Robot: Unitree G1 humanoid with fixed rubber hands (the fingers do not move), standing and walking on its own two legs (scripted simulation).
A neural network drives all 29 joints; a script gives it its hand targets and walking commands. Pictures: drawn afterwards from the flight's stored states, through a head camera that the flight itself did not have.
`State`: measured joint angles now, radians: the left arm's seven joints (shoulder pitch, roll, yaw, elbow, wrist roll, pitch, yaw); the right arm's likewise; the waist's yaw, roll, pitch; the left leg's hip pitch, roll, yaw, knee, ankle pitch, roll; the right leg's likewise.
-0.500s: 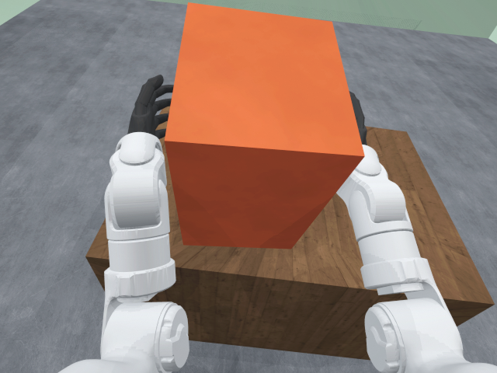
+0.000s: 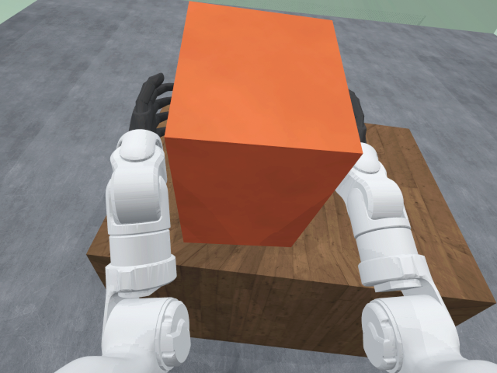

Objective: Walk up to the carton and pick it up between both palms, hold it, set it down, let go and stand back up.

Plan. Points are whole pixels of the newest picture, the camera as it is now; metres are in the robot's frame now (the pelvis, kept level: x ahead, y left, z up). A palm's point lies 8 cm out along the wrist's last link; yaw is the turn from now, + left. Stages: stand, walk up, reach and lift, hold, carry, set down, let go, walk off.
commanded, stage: hold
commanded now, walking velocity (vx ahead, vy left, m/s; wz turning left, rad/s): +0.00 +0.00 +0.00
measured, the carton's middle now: (248, 145) +0.41 +0.01 +0.17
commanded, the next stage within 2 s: set down in 1.96 s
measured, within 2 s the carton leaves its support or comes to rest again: neither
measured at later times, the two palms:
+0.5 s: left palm (150, 132) +0.38 +0.15 +0.21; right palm (348, 146) +0.38 -0.14 +0.20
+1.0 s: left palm (149, 126) +0.37 +0.15 +0.22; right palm (352, 138) +0.38 -0.14 +0.22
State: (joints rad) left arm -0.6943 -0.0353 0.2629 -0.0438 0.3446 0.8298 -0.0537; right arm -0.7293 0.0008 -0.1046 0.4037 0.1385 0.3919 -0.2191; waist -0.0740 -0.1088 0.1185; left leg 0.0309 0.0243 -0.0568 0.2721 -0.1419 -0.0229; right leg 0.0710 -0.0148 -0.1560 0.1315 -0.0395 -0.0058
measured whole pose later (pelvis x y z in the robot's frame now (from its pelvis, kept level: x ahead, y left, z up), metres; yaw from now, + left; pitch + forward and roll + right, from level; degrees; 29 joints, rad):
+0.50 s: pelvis +0.01 +0.00 +0.00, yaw +0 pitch -9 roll -1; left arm -0.67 -0.03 0.23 -0.04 0.32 0.82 -0.04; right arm -0.69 -0.02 -0.08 0.40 0.16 0.37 -0.23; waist -0.07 -0.11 0.11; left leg 0.03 0.02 -0.05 0.28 -0.16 -0.02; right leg 0.07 -0.02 -0.15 0.14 -0.05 0.00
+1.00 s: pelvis +0.01 +0.00 +0.00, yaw +0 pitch -9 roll -1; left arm -0.69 -0.03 0.25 -0.06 0.34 0.86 -0.04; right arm -0.73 -0.02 -0.08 0.39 0.16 0.42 -0.23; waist -0.09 -0.10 0.11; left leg 0.04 0.02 -0.05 0.28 -0.16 -0.02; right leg 0.09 -0.01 -0.15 0.13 -0.05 0.00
